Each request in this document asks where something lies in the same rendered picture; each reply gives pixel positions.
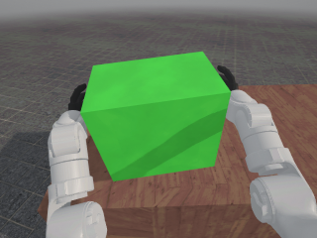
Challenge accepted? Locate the robot left hand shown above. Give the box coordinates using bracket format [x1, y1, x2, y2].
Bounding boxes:
[68, 83, 87, 112]

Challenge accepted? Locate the right robot upper arm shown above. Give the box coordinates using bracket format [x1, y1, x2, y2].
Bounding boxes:
[250, 174, 317, 238]

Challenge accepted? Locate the carton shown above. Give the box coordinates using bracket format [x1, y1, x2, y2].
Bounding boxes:
[80, 52, 231, 181]

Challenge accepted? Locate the robot left forearm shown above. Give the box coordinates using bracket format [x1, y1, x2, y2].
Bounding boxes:
[46, 110, 94, 238]

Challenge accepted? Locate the robot right forearm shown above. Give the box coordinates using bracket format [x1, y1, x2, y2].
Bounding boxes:
[226, 89, 317, 213]

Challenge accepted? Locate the left robot upper arm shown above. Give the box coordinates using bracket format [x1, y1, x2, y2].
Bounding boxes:
[47, 201, 107, 238]

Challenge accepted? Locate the robot right hand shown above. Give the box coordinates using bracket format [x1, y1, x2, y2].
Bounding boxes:
[217, 65, 239, 91]

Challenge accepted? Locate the pedestal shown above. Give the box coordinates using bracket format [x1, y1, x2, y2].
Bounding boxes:
[37, 83, 317, 238]

